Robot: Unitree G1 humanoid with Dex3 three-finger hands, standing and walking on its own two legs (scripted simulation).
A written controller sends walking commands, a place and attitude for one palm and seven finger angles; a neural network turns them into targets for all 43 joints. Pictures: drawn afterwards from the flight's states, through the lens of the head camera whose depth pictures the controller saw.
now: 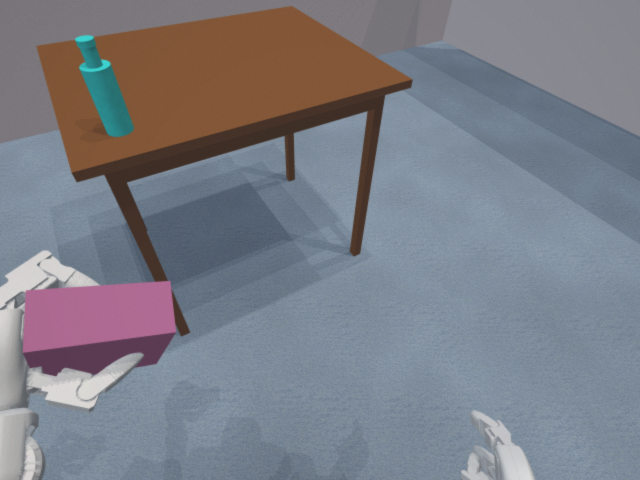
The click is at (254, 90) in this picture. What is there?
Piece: table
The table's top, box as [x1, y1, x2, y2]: [36, 6, 412, 181]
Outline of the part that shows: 412,79 292,6 94,37 94,39 96,42 96,47 100,58 106,59 111,63 134,126 134,129 129,134 120,137 109,136 106,133 78,68 78,66 84,62 84,60 75,41 71,40 36,46 71,172 76,181 410,87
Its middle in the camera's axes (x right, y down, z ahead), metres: -0.30 -0.50 +1.13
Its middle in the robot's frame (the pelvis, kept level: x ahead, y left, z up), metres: +1.17 +0.37 -0.01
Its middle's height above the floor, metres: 0.76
